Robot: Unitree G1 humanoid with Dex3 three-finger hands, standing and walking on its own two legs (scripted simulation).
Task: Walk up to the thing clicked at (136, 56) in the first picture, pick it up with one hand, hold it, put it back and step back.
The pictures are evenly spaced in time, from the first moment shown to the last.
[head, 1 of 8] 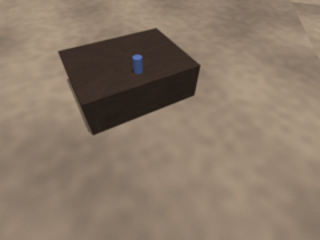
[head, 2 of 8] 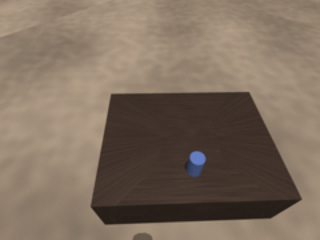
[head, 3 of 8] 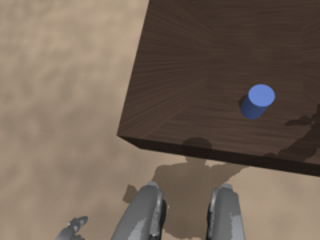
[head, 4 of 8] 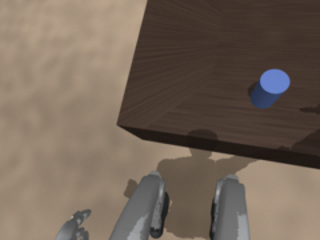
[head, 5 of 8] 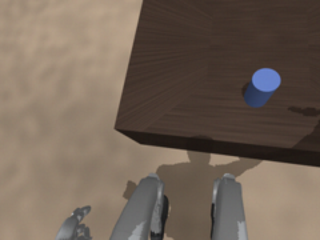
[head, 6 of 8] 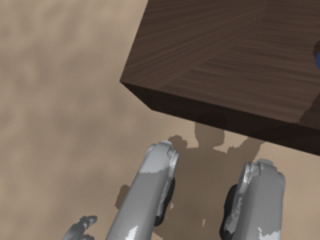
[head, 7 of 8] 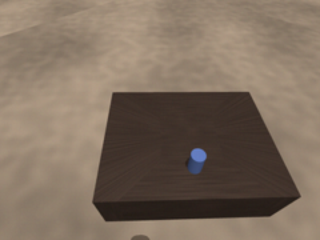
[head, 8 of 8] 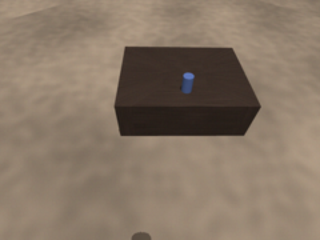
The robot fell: no
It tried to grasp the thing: yes
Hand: right
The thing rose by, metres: 0.00
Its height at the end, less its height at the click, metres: +0.00
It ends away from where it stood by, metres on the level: 0.00
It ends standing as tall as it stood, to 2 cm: yes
